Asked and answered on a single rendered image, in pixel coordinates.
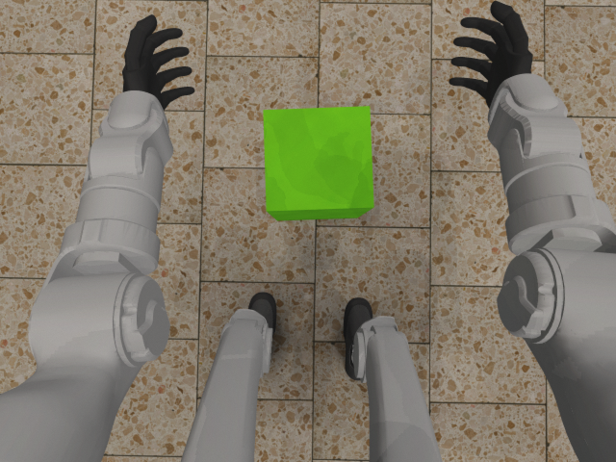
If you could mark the robot left upper arm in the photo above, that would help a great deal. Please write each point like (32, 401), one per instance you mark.
(90, 336)

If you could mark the robot shin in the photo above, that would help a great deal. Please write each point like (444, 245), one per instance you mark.
(379, 321)
(244, 314)

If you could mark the robot right upper arm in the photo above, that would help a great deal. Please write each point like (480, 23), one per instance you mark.
(562, 302)

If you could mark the robot left shin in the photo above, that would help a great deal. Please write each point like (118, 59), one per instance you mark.
(244, 314)

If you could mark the robot right hand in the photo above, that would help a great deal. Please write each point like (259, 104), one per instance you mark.
(509, 56)

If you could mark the carton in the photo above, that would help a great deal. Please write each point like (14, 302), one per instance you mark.
(318, 163)

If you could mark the robot left hand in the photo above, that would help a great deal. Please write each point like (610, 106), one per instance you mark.
(141, 65)

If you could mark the robot left forearm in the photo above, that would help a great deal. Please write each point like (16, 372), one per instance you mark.
(115, 227)

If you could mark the robot right forearm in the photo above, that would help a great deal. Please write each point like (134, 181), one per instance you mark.
(545, 174)

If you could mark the robot right shin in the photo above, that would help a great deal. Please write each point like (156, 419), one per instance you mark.
(379, 321)

